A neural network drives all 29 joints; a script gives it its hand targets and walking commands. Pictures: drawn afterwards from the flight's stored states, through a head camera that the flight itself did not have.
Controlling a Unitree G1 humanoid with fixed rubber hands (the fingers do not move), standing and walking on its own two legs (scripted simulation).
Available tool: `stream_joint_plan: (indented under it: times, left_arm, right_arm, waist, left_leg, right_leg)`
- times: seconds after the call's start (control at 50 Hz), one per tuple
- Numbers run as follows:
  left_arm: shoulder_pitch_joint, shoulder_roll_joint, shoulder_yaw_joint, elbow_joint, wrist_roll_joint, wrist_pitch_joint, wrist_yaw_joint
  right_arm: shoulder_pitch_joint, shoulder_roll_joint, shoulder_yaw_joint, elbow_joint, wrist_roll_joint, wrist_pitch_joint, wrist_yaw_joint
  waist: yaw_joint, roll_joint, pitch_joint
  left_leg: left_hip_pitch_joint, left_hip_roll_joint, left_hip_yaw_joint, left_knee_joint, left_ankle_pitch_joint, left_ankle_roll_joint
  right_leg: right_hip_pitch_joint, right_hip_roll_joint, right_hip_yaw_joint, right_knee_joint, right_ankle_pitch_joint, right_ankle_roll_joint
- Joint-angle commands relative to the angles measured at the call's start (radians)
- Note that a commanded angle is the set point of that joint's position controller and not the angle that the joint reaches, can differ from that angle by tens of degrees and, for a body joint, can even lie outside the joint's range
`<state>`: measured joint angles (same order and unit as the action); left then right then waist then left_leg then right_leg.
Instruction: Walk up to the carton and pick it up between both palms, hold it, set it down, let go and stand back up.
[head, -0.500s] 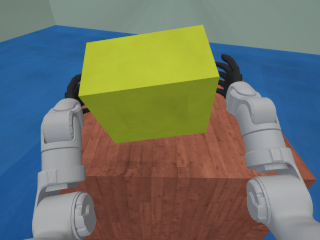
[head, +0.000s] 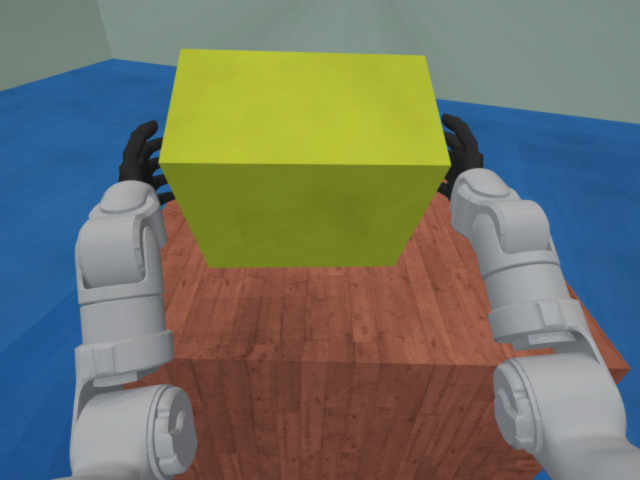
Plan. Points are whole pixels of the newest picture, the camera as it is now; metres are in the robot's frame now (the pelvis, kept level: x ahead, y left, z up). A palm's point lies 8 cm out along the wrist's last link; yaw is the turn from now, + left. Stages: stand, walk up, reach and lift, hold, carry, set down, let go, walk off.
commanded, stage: hold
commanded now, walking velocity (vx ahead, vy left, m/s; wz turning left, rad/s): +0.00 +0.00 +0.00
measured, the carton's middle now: (304, 174) +0.45 +0.01 +0.24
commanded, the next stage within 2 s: set down in 1.82 s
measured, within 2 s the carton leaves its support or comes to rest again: neither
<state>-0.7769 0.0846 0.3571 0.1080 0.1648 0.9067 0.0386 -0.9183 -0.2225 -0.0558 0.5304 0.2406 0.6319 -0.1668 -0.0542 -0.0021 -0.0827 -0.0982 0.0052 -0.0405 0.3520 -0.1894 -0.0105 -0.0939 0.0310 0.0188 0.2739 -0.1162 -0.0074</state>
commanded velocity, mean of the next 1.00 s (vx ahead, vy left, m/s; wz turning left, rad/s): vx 0.00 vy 0.00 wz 0.00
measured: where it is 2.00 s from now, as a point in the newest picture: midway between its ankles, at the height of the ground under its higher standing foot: outside the picture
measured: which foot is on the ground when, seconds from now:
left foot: down 0.00-1.00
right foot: down 0.00-1.00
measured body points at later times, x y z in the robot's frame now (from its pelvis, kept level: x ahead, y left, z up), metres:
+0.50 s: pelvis +0.01 +0.00 +0.00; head -0.06 +0.00 +0.45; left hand +0.38 +0.18 +0.29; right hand +0.40 -0.18 +0.29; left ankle +0.00 +0.12 -0.75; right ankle +0.02 -0.12 -0.75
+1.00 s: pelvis +0.02 +0.00 +0.00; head -0.09 +0.01 +0.44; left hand +0.36 +0.20 +0.32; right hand +0.38 -0.17 +0.31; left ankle +0.00 +0.12 -0.75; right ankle +0.02 -0.12 -0.75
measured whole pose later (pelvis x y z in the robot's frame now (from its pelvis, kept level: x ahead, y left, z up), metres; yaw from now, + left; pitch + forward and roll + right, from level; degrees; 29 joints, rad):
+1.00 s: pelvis +0.02 +0.00 +0.00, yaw +1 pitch -3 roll -1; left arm -0.78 0.09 0.36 0.09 0.19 0.90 -0.01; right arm -0.92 -0.23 -0.04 0.55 0.25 0.66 -0.19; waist -0.05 0.01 -0.22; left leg -0.09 0.01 -0.05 0.36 -0.21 -0.01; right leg -0.08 0.03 0.01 0.27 -0.14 -0.01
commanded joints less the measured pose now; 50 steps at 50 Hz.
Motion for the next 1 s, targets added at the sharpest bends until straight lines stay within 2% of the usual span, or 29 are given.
stream_joint_plan:
  times: [0.0, 0.02, 0.08, 0.14, 0.18, 0.2, 0.24, 0.26, 0.28, 0.32, 0.34, 0.38, 0.4, 0.42, 0.44, 0.46, 0.5, 0.54, 0.58, 0.62, 0.66, 0.7, 0.76, 0.8, 0.82, 0.88, 0.94, 0.96, 0.98]
  left_arm:
    - [-0.605, -0.322, -0.357, 0.009, -0.132, -0.056, -0.256]
    - [-0.585, -0.286, -0.277, 0.112, -0.063, -0.028, -0.297]
    - [-0.593, -0.289, -0.192, 0.224, -0.025, 0.016, -0.405]
    - [-0.703, -0.325, -0.217, 0.254, -0.052, 0.0, -0.449]
    - [-0.792, -0.368, -0.282, 0.198, -0.102, -0.035, -0.42]
    - [-0.844, -0.424, -0.357, 0.129, -0.154, -0.056, -0.403]
    - [-1.014, -0.504, -0.439, 0.012, -0.214, -0.118, -0.333]
    - [-1.043, -0.521, -0.471, -0.084, -0.263, -0.151, -0.293]
    - [-1.135, -0.543, -0.527, -0.198, -0.314, -0.188, -0.253]
    - [-1.14, -0.545, -0.593, -0.343, -0.381, -0.212, -0.194]
    - [-1.111, -0.527, -0.611, -0.421, -0.4, -0.222, -0.179]
    - [-0.969, -0.483, -0.562, -0.348, -0.349, -0.193, -0.16]
    - [-0.868, -0.441, -0.5, -0.305, -0.286, -0.165, -0.174]
    - [-0.745, -0.379, -0.42, -0.143, -0.217, -0.126, -0.201]
    - [-0.604, -0.319, -0.353, -0.105, -0.157, -0.09, -0.237]
    - [-0.543, -0.257, -0.267, -0.016, -0.097, -0.051, -0.277]
    - [-0.486, -0.259, -0.211, 0.049, -0.038, -0.002, -0.348]
    - [-0.509, -0.285, -0.208, 0.127, -0.038, 0.017, -0.412]
    - [-0.574, -0.324, -0.246, 0.082, -0.068, 0.017, -0.443]
    - [-0.711, -0.357, -0.293, 0.042, -0.095, -0.006, -0.428]
    - [-0.781, -0.4, -0.364, -0.06, -0.16, -0.035, -0.384]
    - [-0.922, -0.488, -0.479, -0.216, -0.234, -0.08, -0.317]
    - [-0.998, -0.538, -0.587, -0.329, -0.328, -0.135, -0.233]
    - [-0.97, -0.53, -0.633, -0.364, -0.363, -0.147, -0.196]
    - [-0.894, -0.516, -0.626, -0.357, -0.35, -0.134, -0.192]
    - [-0.685, -0.381, -0.438, -0.073, -0.195, -0.068, -0.237]
    - [-0.52, -0.301, -0.255, 0.167, -0.042, 0.002, -0.338]
    - [-0.581, -0.298, -0.212, 0.24, -0.023, 0.012, -0.378]
    - [-0.586, -0.31, -0.219, 0.232, -0.037, 0.017, -0.411]
  right_arm:
    - [-0.594, 0.444, 0.238, -0.239, 0.154, -0.021, 0.172]
    - [-0.644, 0.432, 0.218, -0.196, 0.135, -0.006, 0.162]
    - [-0.735, 0.455, 0.222, -0.143, 0.13, 0.056, 0.139]
    - [-0.791, 0.432, 0.16, -0.056, 0.125, 0.068, 0.147]
    - [-0.838, 0.446, 0.146, -0.081, 0.141, 0.033, 0.175]
    - [-0.865, 0.465, 0.163, -0.135, 0.153, 0.014, 0.186]
    - [-0.869, 0.492, 0.179, -0.117, 0.178, -0.015, 0.221]
    - [-0.861, 0.529, 0.194, -0.154, 0.201, -0.034, 0.23]
    - [-0.868, 0.527, 0.181, -0.144, 0.201, -0.054, 0.245]
    - [-0.819, 0.557, 0.238, -0.175, 0.2, -0.082, 0.256]
    - [-0.782, 0.59, 0.286, -0.268, 0.214, -0.099, 0.252]
    - [-0.733, 0.58, 0.334, -0.36, 0.212, -0.093, 0.221]
    - [-0.663, 0.547, 0.339, -0.334, 0.212, -0.079, 0.209]
    - [-0.617, 0.507, 0.316, -0.309, 0.199, -0.055, 0.19]
    - [-0.557, 0.499, 0.324, -0.324, 0.209, -0.038, 0.169]
    - [-0.554, 0.453, 0.293, -0.272, 0.193, -0.004, 0.147]
    - [-0.608, 0.448, 0.284, -0.253, 0.18, 0.037, 0.122]
    - [-0.649, 0.456, 0.273, -0.217, 0.176, 0.073, 0.101]
    - [-0.68, 0.448, 0.248, -0.231, 0.187, 0.079, 0.1]
    - [-0.758, 0.439, 0.213, -0.197, 0.201, 0.061, 0.125]
    - [-0.78, 0.484, 0.239, -0.267, 0.238, 0.036, 0.15]
    - [-0.798, 0.489, 0.232, -0.3, 0.257, 0.0, 0.181]
    - [-0.801, 0.497, 0.227, -0.331, 0.259, -0.046, 0.218]
    - [-0.808, 0.517, 0.253, -0.423, 0.247, -0.08, 0.223]
    - [-0.778, 0.527, 0.295, -0.469, 0.253, -0.085, 0.21]
    - [-0.688, 0.464, 0.256, -0.38, 0.2, -0.037, 0.167]
    - [-0.65, 0.436, 0.221, -0.172, 0.14, 0.026, 0.142]
    - [-0.731, 0.455, 0.198, -0.137, 0.12, 0.046, 0.135]
    - [-0.748, 0.466, 0.196, -0.149, 0.123, 0.056, 0.135]
  waist:
    - [-0.073, -0.019, -0.386]
    - [-0.043, -0.049, -0.256]
    - [-0.021, -0.095, -0.029]
    - [-0.033, -0.041, 0.018]
    - [-0.054, 0.022, -0.065]
    - [-0.069, 0.061, -0.14]
    - [-0.072, 0.157, -0.274]
    - [-0.064, 0.148, -0.41]
    - [-0.088, 0.199, -0.514]
    - [-0.087, 0.165, -0.688]
    - [-0.083, 0.137, -0.795]
    - [-0.071, 0.078, -0.811]
    - [-0.058, 0.062, -0.776]
    - [-0.054, 0.004, -0.607]
    - [-0.04, -0.045, -0.536]
    - [-0.043, -0.095, -0.379]
    - [-0.02, -0.083, -0.221]
    - [-0.04, -0.096, -0.057]
    - [-0.063, -0.073, -0.059]
    - [-0.055, 0.006, -0.094]
    - [-0.056, 0.048, -0.248]
    - [-0.081, 0.156, -0.432]
    - [-0.084, 0.2, -0.622]
    - [-0.089, 0.152, -0.718]
    - [-0.078, 0.123, -0.764]
    - [-0.068, 0.027, -0.492]
    - [-0.038, -0.048, -0.118]
    - [-0.042, -0.071, -0.008]
    - [-0.043, -0.064, -0.006]
  left_leg:
    - [0.03, -0.041, 0.046, -0.01, 0.323, -0.048]
    - [-0.029, -0.047, 0.053, -0.037, 0.246, -0.022]
    - [-0.073, -0.036, 0.041, -0.083, 0.111, 0.011]
    - [-0.128, -0.005, 0.035, -0.126, -0.058, 0.009]
    - [-0.15, 0.002, 0.04, -0.133, -0.076, -0.006]
    - [-0.178, 0.018, 0.023, -0.142, -0.043, -0.027]
    - [-0.185, 0.047, -0.019, -0.164, -0.018, -0.062]
    - [-0.124, 0.031, -0.022, -0.126, 0.051, -0.07]
    - [-0.069, 0.046, -0.053, -0.116, 0.08, -0.091]
    - [0.093, 0.014, -0.022, -0.031, 0.272, -0.116]
    - [0.158, 0.0, -0.016, 0.01, 0.371, -0.112]
    - [0.188, -0.03, 0.01, 0.051, 0.491, -0.094]
    - [0.199, -0.027, 0.016, 0.043, 0.509, -0.091]
    - [0.118, -0.046, 0.033, 0.029, 0.458, -0.069]
    - [0.064, -0.06, 0.044, 0.026, 0.461, -0.047]
    - [0.018, -0.067, 0.051, 0.005, 0.369, -0.028]
    - [-0.048, -0.063, 0.041, -0.035, 0.261, -0.019]
    - [-0.062, -0.054, 0.031, -0.072, 0.153, -0.009]
    - [-0.052, -0.03, 0.03, -0.072, 0.152, -0.009]
    - [-0.073, -0.011, 0.03, -0.091, 0.113, -0.031]
    - [-0.075, -0.009, 0.021, -0.073, 0.197, -0.05]
    - [-0.018, 0.013, -0.007, -0.049, 0.32, -0.103]
    - [0.069, 0.021, -0.037, -0.027, 0.334, -0.141]
    - [0.112, 0.014, -0.034, 0.015, 0.393, -0.131]
    - [0.157, 0.001, -0.013, 0.038, 0.47, -0.122]
    - [0.063, -0.044, 0.04, 0.013, 0.372, -0.068]
    - [-0.056, -0.043, 0.052, -0.054, 0.206, -0.026]
    - [-0.094, -0.044, 0.042, -0.085, 0.079, -0.001]
    - [-0.087, -0.035, 0.042, -0.09, 0.073, 0.003]
  right_leg:
    - [0.302, -0.012, 0.019, -0.005, 0.379, 0.02]
    - [0.305, -0.024, 0.031, -0.03, 0.325, 0.025]
    - [0.243, -0.041, 0.048, -0.052, 0.218, 0.028]
    - [0.131, -0.022, 0.053, -0.077, -0.065, -0.004]
    - [0.116, 0.002, 0.032, -0.069, -0.107, -0.031]
    - [0.162, 0.019, 0.021, -0.034, -0.038, -0.039]
    - [0.2, 0.044, -0.008, 0.028, 0.026, -0.04]
    - [0.186, 0.034, -0.006, 0.031, 0.063, -0.034]
    - [0.155, 0.037, -0.016, 0.051, 0.076, -0.035]
    - [0.112, 0.02, -0.023, 0.028, 0.17, -0.028]
    - [0.144, 0.016, -0.022, 0.035, 0.26, -0.013]
    - [0.236, 0.015, -0.01, 0.031, 0.441, 0.004]
    - [0.276, 0.017, -0.009, 0.032, 0.476, 0.004]
    - [0.308, 0.001, 0.009, 0.021, 0.5, 0.017]
    - [0.405, -0.013, 0.017, 0.033, 0.598, 0.037]
    - [0.399, -0.035, 0.026, 0.021, 0.581, 0.055]
    - [0.403, -0.049, 0.042, 0.016, 0.561, 0.058]
    - [0.31, -0.049, 0.047, -0.01, 0.439, 0.063]
    - [0.257, -0.035, 0.053, -0.02, 0.328, 0.042]
    - [0.186, -0.004, 0.033, -0.03, 0.146, 0.008]
    - [0.223, 0.018, 0.015, -0.002, 0.173, -0.011]
    - [0.213, 0.041, -0.006, 0.037, 0.203, -0.023]
    - [0.157, 0.038, -0.018, 0.032, 0.17, -0.03]
    - [0.153, 0.028, -0.015, 0.034, 0.238, -0.016]
    - [0.206, 0.029, -0.017, 0.032, 0.325, -0.009]
    - [0.275, 0.009, 0.006, -0.008, 0.354, 0.011]
    - [0.262, -0.025, 0.033, -0.043, 0.265, 0.027]
    - [0.208, -0.041, 0.047, -0.064, 0.169, 0.029]
    - [0.201, -0.033, 0.051, -0.061, 0.143, 0.021]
